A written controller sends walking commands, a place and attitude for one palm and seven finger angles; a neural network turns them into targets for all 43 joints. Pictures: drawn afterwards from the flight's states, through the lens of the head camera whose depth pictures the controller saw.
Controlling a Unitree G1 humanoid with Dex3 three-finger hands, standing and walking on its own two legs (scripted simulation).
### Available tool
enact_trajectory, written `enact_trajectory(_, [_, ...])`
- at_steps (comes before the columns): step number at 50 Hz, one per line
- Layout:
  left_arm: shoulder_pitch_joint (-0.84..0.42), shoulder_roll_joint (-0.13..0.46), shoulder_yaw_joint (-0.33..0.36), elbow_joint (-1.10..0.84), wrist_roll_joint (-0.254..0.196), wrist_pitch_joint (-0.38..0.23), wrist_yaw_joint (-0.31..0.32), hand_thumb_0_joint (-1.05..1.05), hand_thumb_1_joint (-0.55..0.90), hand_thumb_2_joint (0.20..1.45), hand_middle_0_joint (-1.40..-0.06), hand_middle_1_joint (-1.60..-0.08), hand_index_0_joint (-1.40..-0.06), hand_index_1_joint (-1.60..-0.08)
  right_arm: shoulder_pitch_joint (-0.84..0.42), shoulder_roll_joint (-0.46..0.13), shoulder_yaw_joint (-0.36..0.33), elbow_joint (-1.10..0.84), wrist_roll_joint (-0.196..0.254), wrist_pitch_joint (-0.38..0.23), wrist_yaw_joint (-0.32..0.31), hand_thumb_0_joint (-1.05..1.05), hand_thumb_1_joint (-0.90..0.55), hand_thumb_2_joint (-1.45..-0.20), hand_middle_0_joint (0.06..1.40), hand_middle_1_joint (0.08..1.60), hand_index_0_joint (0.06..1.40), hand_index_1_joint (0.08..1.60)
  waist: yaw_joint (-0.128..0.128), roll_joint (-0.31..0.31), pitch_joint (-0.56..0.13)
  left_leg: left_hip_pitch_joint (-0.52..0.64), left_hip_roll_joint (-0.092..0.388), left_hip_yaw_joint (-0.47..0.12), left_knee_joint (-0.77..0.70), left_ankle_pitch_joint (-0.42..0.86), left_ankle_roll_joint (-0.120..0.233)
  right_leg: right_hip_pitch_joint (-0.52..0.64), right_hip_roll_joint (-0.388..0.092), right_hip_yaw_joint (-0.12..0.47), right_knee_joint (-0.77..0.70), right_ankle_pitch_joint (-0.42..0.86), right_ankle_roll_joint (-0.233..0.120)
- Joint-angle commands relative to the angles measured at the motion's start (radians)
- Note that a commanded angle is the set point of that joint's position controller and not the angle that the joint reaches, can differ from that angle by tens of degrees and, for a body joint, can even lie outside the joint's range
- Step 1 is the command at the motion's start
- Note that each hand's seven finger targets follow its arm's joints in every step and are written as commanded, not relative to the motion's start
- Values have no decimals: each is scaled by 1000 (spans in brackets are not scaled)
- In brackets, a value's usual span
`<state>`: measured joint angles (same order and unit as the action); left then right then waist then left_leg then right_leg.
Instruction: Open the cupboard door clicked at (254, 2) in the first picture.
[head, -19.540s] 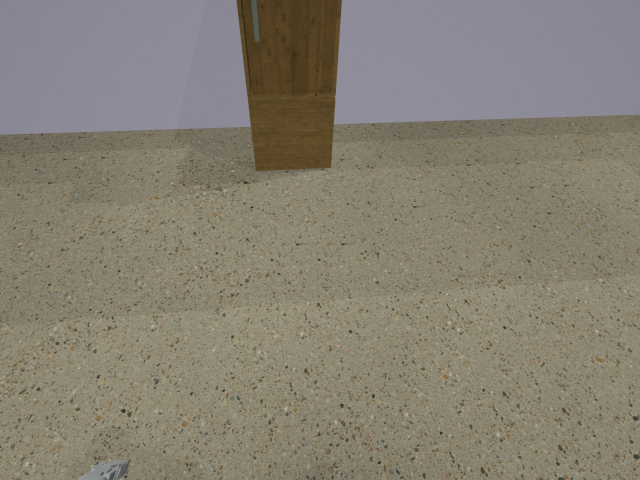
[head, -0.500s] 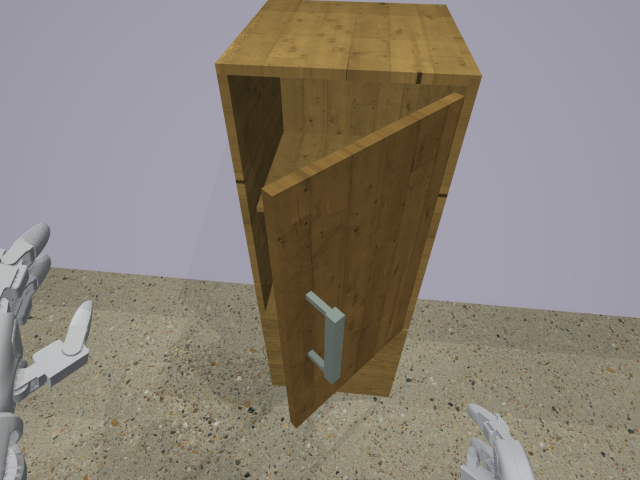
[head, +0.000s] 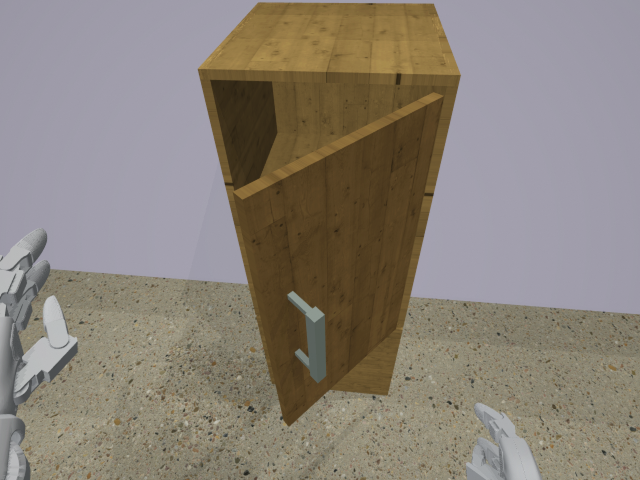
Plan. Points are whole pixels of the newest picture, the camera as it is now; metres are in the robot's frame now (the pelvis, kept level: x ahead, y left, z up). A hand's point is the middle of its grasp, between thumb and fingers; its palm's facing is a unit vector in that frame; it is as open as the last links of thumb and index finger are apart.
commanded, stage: step back with the hand held close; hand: left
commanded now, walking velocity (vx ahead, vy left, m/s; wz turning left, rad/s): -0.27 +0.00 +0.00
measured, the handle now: (307, 339) +0.33 +0.07 -0.03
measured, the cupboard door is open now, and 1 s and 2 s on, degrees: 49 49 49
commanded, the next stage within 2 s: stop stepping back and stand still in 1.14 s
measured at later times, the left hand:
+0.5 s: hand (51, 368) +0.16 +0.27 +0.16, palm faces +0.35 -0.79 -0.50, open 7.4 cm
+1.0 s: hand out of the picture +0.03 +0.30 +0.16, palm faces +0.51 -0.74 -0.44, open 7.4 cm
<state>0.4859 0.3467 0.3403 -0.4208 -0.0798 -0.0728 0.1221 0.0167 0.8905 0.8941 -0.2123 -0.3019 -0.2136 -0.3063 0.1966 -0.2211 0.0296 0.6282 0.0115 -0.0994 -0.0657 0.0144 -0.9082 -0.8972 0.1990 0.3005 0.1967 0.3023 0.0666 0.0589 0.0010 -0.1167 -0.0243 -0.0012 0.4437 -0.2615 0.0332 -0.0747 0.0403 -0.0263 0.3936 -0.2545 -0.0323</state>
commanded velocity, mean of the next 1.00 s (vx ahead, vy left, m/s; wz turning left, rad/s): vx -0.30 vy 0.00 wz -0.02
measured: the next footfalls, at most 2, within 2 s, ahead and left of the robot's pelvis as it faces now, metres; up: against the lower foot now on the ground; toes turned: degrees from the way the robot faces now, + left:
left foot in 1.04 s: -0.07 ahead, +0.11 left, +0.00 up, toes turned +6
right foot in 1.50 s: -0.39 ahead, -0.05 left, +0.00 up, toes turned -6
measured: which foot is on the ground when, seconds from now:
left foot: down 0.00-0.90, up 0.92-1.00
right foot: down 0.00-1.00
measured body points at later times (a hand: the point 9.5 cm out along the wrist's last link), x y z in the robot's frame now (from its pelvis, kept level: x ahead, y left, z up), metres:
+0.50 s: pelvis -0.05 +0.01 +0.00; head -0.03 +0.02 +0.45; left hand +0.14 +0.31 +0.18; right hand +0.12 -0.24 -0.08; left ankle -0.01 +0.10 -0.74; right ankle -0.02 -0.10 -0.74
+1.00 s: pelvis -0.13 +0.02 -0.01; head -0.12 +0.05 +0.44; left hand +0.00 +0.34 +0.18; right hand +0.06 -0.19 -0.09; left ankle -0.09 +0.11 -0.73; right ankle -0.08 -0.10 -0.74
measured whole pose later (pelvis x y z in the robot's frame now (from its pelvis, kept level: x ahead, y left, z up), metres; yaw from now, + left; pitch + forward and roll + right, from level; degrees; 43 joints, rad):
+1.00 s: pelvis -0.13 +0.02 -0.01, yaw +6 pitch +1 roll -2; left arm 0.56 0.41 0.43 -0.56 -0.02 -0.24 0.16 0.01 0.89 0.89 -0.21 -0.30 -0.22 -0.31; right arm 0.19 -0.19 -0.01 0.63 -0.01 -0.06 -0.04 0.01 -0.91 -0.90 0.20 0.30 0.20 0.30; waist 0.03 -0.03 0.02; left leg -0.45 -0.02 0.01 0.75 -0.35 -0.01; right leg -0.32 0.06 0.07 0.53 -0.22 0.01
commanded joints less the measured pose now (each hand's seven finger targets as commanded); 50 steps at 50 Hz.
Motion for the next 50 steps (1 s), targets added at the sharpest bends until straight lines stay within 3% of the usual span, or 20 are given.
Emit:
enact_trajectory(1, [-235,297,225,-227,12,-106,19,0,900,900,-200,-300,-200,-300,-121,-136,-53,-191,8,-33,-15,0,-900,-900,200,300,200,300,-45,-36,19,-35,50,-37,-24,124,15,-132,-84,140,-138,208,17])
enact_trajectory(2, [-135,228,175,-150,14,-114,11,0,900,900,-200,-300,-200,-300,-120,-129,-56,-167,-2,-20,-16,0,-900,-900,200,300,200,300,-53,-69,-3,-22,46,-45,0,123,15,-133,-109,150,-145,229,12])
enact_trajectory(5, [-60,194,133,-162,23,-125,4,0,900,900,-200,-300,-200,-300,-126,-132,-62,-179,-6,9,-12,0,-900,-900,200,300,200,300,-58,-36,-56,-10,52,-34,7,218,9,-100,-122,135,-102,384,15])
enact_trajectory(9, [11,211,150,-220,23,-126,14,0,900,900,-200,-300,-200,-300,-125,-134,-74,-205,-1,40,-13,0,-900,-900,200,300,200,300,-57,-11,-154,-8,75,-30,4,395,2,-32,-114,95,-23,517,25])
enact_trajectory(11, [40,236,177,-243,21,-126,21,0,900,900,-200,-300,-200,-300,-125,-131,-80,-216,2,56,-14,0,-900,-900,200,300,200,300,-57,-42,-185,-19,81,-26,12,411,0,-21,-111,98,-7,545,29])
enact_trajectory(12, [48,244,188,-248,19,-126,24,0,900,900,-200,-300,-200,-300,-123,-127,-83,-222,5,64,-15,0,-900,-900,200,300,200,300,-58,-70,-188,-27,79,-27,15,409,-1,-22,-110,96,-3,548,30])
enact_trajectory(19, [102,267,223,-286,18,-140,41,0,900,900,-200,-300,-200,-300,-122,-124,-89,-239,7,80,-24,0,-900,-900,200,300,200,300,-60,-7,-181,-115,98,-53,-11,365,0,-26,-94,94,35,444,28])
enact_trajectory(23, [109,254,212,-284,22,-145,44,0,900,900,-200,-300,-200,-300,-121,-138,-91,-239,4,72,-24,0,-900,-900,200,300,200,300,-59,33,-134,-221,114,-86,-59,223,15,-25,-70,87,45,303,33])
enact_trajectory(30, [50,239,211,-287,59,-174,51,0,900,900,-200,-300,-200,-300,-97,-154,-87,-247,-2,35,-25,0,-900,-900,200,300,200,300,-67,33,-35,-564,157,-165,-170,-339,66,72,-30,105,123,31,42])
enact_trajectory(32, [19,230,208,-304,72,-184,52,0,900,900,-200,-300,-200,-300,-89,-159,-88,-244,-7,19,-25,0,-900,-900,200,300,200,300,-68,52,-31,-637,178,-191,-192,-426,80,105,-13,99,175,-2,45])
enact_trajectory(35, [-31,225,216,-332,89,-195,52,0,900,900,-200,-300,-200,-300,-90,-158,-88,-240,-14,-4,-27,0,-900,-900,200,300,200,300,-62,141,-41,-737,239,-250,-271,-538,104,187,37,55,341,42,57])
enact_trajectory(36, [-32,231,226,-324,91,-197,51,0,900,900,-200,-300,-200,-300,-86,-153,-89,-237,-17,-12,-26,0,-900,-900,200,300,200,300,-60,129,-43,-756,252,-263,-269,-534,113,203,44,57,370,51,57])
enact_trajectory(38, [-35,250,249,-337,93,-204,47,0,900,900,-200,-300,-200,-300,-89,-153,-95,-238,-20,-24,-21,0,-900,-900,200,300,200,300,-58,139,-52,-736,255,-248,-242,-528,115,185,51,70,376,36,54])
enact_trajectory(40, [19,242,245,-320,71,-213,45,0,900,900,-200,-300,-200,-300,-85,-135,-90,-228,-19,-33,-13,0,-900,-900,200,300,200,300,-65,59,-39,-600,207,-188,-149,-403,81,51,18,117,244,47,24])
enact_trajectory(41, [34,238,241,-326,60,-216,44,0,900,900,-200,-300,-200,-300,-81,-131,-91,-224,-18,-37,-8,0,-900,-900,200,300,200,300,-72,4,-37,-506,157,-145,-75,-336,52,-58,-7,178,158,52,1])
enact_trajectory(43, [49,245,230,-332,42,-228,46,0,900,900,-200,-300,-200,-300,-68,-115,-94,-196,-16,-35,4,0,-900,-900,200,300,200,300,-85,-101,-81,-243,62,-23,165,-141,-14,-321,-147,350,-34,60,-55])
enact_trajectory(45, [-3,249,197,-341,44,-225,53,0,900,900,-200,-300,-200,-300,-58,-107,-100,-166,-15,-24,11,0,-900,-900,200,300,200,300,-87,-212,-112,-137,10,-6,391,-102,-49,-413,-275,438,-126,117,-114])
enact_trajectory(46, [-22,267,205,-334,51,-223,57,0,900,900,-200,-300,-200,-300,-78,-98,-99,-163,-18,-20,9,0,-900,-900,200,300,200,300,-82,-230,-101,-159,9,-14,444,-126,-50,-414,-290,429,-133,163,-120])
enact_trajectory(48, [-42,275,206,-313,54,-215,62,0,900,900,-200,-300,-200,-300,-92,-88,-90,-152,-22,-15,4,0,-900,-900,200,300,200,300,-91,-209,-84,-181,24,-22,357,-109,-46,-368,-272,367,-90,315,-97])
enact_trajectory(50, [-51,263,192,-313,49,-201,57,0,900,900,-200,-300,-200,-300,-98,-90,-76,-148,-10,-5,-9,0,-900,-900,200,300,200,300,-95,-126,-62,-130,24,-4,63,25,-46,-326,-158,226,25,384,-22])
